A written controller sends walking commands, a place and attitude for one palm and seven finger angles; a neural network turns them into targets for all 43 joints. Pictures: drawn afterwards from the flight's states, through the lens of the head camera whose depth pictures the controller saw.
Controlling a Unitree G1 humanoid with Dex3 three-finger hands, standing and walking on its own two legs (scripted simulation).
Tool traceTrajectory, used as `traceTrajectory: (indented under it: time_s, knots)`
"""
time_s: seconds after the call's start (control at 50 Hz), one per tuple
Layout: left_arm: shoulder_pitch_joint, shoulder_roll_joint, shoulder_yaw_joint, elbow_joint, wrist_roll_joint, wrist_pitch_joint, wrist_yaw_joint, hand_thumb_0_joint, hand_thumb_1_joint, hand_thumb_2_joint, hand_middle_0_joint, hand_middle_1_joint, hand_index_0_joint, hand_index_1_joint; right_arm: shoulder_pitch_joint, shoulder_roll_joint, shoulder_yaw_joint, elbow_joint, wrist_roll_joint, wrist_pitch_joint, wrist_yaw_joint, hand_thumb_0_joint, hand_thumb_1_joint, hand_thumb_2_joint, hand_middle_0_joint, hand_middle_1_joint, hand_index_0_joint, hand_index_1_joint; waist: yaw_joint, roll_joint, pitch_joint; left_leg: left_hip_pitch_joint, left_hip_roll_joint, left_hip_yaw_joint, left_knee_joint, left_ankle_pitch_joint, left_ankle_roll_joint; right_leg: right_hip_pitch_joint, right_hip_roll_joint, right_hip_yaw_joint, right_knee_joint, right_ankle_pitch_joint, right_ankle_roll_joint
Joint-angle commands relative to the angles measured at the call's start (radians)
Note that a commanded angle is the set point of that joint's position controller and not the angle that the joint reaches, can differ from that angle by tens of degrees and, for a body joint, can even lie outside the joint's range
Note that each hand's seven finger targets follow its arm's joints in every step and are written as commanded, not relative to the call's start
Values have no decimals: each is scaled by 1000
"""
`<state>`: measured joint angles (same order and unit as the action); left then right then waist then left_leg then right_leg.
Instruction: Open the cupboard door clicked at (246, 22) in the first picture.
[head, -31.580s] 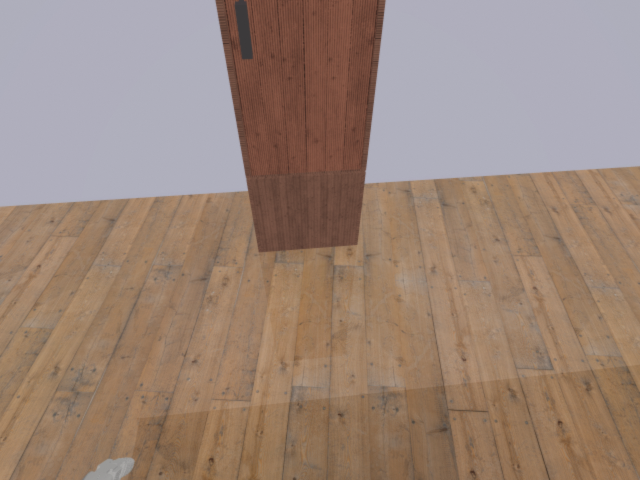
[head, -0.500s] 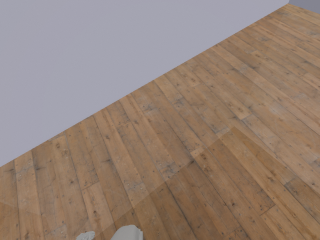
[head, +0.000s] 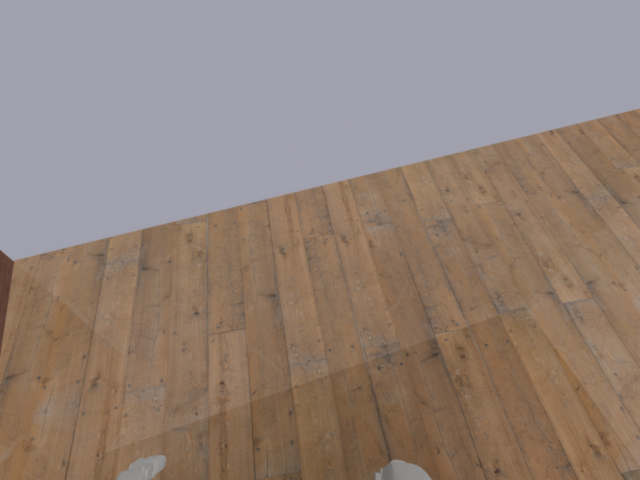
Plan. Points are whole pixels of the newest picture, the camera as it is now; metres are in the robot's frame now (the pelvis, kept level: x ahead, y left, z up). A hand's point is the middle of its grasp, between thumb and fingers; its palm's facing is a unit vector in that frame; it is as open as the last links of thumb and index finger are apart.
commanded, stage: turn to face it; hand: left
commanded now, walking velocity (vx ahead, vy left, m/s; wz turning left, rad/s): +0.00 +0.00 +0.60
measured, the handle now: out of the picture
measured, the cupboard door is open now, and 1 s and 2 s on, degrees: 42 42 42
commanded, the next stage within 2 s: take the last steps up to it in 1.68 s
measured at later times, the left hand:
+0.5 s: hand out of the picture -0.01 +0.17 -0.16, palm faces +0.36 -0.90 -0.26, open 7.3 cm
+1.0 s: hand out of the picture +0.02 +0.21 -0.15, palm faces +0.56 -0.79 -0.27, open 7.4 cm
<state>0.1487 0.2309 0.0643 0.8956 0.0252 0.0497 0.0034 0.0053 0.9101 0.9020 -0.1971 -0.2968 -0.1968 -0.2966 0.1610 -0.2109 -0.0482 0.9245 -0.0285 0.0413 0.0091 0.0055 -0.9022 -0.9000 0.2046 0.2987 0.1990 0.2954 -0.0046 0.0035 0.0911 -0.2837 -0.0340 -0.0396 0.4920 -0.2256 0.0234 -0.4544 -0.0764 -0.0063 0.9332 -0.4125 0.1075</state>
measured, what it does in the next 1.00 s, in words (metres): steps on the spot, turning left: right foot, then left foot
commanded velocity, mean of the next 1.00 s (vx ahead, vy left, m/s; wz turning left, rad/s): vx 0.00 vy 0.00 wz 0.60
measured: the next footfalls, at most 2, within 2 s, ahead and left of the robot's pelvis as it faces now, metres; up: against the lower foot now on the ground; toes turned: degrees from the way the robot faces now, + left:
right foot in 0.10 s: +0.05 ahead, -0.14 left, +0.00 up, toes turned +2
left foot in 0.56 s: +0.01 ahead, +0.10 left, +0.00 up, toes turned +29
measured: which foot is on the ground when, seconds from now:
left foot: down 0.00-0.12, up 0.14-0.54, down 0.56-1.00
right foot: up 0.00-0.08, down 0.10-0.56, up 0.58-1.00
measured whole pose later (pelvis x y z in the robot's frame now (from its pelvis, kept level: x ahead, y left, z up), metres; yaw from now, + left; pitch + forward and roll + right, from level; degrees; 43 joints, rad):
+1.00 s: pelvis +0.03 -0.03 +0.00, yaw +36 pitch +2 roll +0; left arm 0.10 0.21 0.05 0.87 0.02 0.03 0.01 0.00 0.91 0.90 -0.20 -0.30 -0.20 -0.30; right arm 0.21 -0.21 -0.06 0.95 -0.03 0.05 0.01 0.01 -0.90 -0.90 0.21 0.30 0.20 0.30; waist -0.04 0.03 0.09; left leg -0.31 -0.06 -0.11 0.53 -0.25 0.01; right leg -0.34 -0.03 -0.01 0.68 -0.36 0.09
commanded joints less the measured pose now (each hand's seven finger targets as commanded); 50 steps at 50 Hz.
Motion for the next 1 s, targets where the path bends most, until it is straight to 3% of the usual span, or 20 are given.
traceTrajectory:
  time_s: [0.0,0.06,0.08,0.1,0.12,0.14,0.16,0.22,0.42,0.48,0.5,0.52,0.54,0.56,0.58,0.62,0.68,0.9,0.96,0.98]
  knots:
    - [32,69,20,-84,-11,-32,11,0,900,900,-200,-300,-200,-300,1,-218,-70,-69,2,-14,-16,0,-900,-900,200,300,200,300,-8,177,-128,39,225,-280,-99,260,132,111,59,-35,-205,9,-14]
    - [127,99,34,-64,-12,-53,20,0,900,900,-200,-300,-200,-300,-25,-179,-71,-82,15,-12,-14,0,-900,-900,200,300,200,300,47,87,-171,-113,140,-257,25,178,57,390,26,-7,-527,206,-32]
    - [156,185,51,-59,3,-64,30,0,900,900,-200,-300,-200,-300,-6,-114,-64,-91,26,-15,-8,0,-900,-900,200,300,200,300,59,-159,-201,-280,20,-122,219,-81,-16,535,-203,212,-638,228,-97]
    - [151,244,58,-68,7,-62,33,0,900,900,-200,-300,-200,-300,-12,-99,-65,-108,23,-14,-7,0,-900,-900,200,300,200,300,68,-330,-179,-335,-59,-2,480,-400,-65,464,-430,392,-672,355,-215]
    - [121,210,44,-73,0,-58,37,0,900,900,-200,-300,-200,-300,-16,-130,-68,-97,13,-6,-4,0,-900,-900,200,300,200,300,47,-218,-140,-313,4,-45,650,-382,-54,352,-429,322,-652,354,-261]
    - [51,137,31,-78,-3,-67,40,0,900,900,-200,-300,-200,-300,7,-139,-72,-59,7,6,0,0,-900,-900,200,300,200,300,7,-273,-98,-320,40,-69,721,-309,-59,295,-357,267,-662,343,-236]
    - [10,118,21,-89,-8,-65,36,0,900,900,-200,-300,-200,-300,20,-124,-71,-40,7,14,4,0,-900,-900,200,300,200,300,-18,-203,-75,-313,47,-34,767,-233,-76,294,-295,172,-639,390,-213]
    - [30,96,14,-85,-7,-71,34,0,900,900,-200,-300,-200,-300,16,-82,-54,-28,11,19,16,0,-900,-900,200,300,200,300,-20,-177,-90,-310,58,19,710,-165,-96,359,-233,-13,-584,616,-174]
    - [167,160,44,-27,8,-64,31,0,900,900,-200,-300,-200,-300,-100,-54,-29,-56,19,8,21,0,-900,-900,200,300,200,300,53,-233,-106,-179,55,144,287,-242,-76,454,-312,-109,-490,779,-199]
    - [141,179,49,-28,4,-61,23,0,900,900,-200,-300,-200,-300,-54,-72,-33,-54,17,-1,19,0,-900,-900,200,300,200,300,16,-216,-119,-33,31,178,124,-134,-55,372,-308,-157,-411,719,-162]
    - [120,174,51,-28,-1,-60,20,0,900,900,-200,-300,-200,-300,0,-94,-40,-44,14,-7,19,0,-900,-900,200,300,200,300,-22,-164,-144,83,34,167,3,-34,-45,315,-291,-195,-314,663,-129]
    - [111,150,45,-45,-11,-55,14,0,900,900,-200,-300,-200,-300,77,-167,-58,-28,9,-16,16,0,-900,-900,200,300,200,300,-68,5,-213,268,131,40,-74,167,2,171,-233,-233,-130,473,-76]
    - [64,73,24,-94,-19,-50,6,0,900,900,-200,-300,-200,-300,149,-288,-91,-20,3,-21,6,0,-900,-900,200,300,200,300,-112,313,-227,387,423,-368,-114,579,157,-132,-71,-215,122,-227,-2]
    - [-3,86,19,-120,-7,-31,17,0,900,900,-200,-300,-200,-300,189,-312,-89,3,12,-11,-5,0,-900,-900,200,300,200,300,-120,223,-241,345,473,-356,-103,671,224,-153,-64,-66,218,-280,-22]
    - [-4,96,22,-118,-3,-26,19,0,900,900,-200,-300,-200,-300,151,-282,-79,-12,8,-14,-10,0,-900,-900,200,300,200,300,-95,155,-216,295,439,-297,-117,520,218,-150,-78,-35,243,-216,-30]
    - [-7,92,30,-72,-2,-22,13,0,900,900,-200,-300,-200,-300,37,-224,-64,-47,5,-21,-25,0,-900,-900,200,300,200,300,-50,176,-133,172,330,-234,-145,388,160,-147,-68,-1,269,-67,-16]
    - [47,91,31,-41,-1,-14,5,0,900,900,-200,-300,-200,-300,4,-198,-49,-57,8,-31,-26,0,-900,-900,200,300,200,300,-9,120,-102,130,261,-168,-169,356,124,-115,-44,3,246,39,-7]
    - [-22,70,17,-95,-12,-31,14,0,900,900,-200,-300,-200,-300,50,-207,-67,-49,1,-20,-21,0,-900,-900,200,300,200,300,-26,157,-146,116,228,-302,-91,398,143,54,50,-16,-166,-15,-12]
    - [71,77,25,-74,-19,-46,20,0,900,900,-200,-300,-200,-300,1,-194,-72,-64,10,-15,-20,0,-900,-900,200,300,200,300,28,147,-173,-8,177,-303,-10,351,93,292,65,-29,-441,164,-26]
    - [114,119,35,-63,-13,-57,26,0,900,900,-200,-300,-200,-300,2,-159,-69,-66,19,-16,-15,0,-900,-900,200,300,200,300,49,35,-194,-125,115,-260,64,185,39,452,-14,41,-574,243,-41]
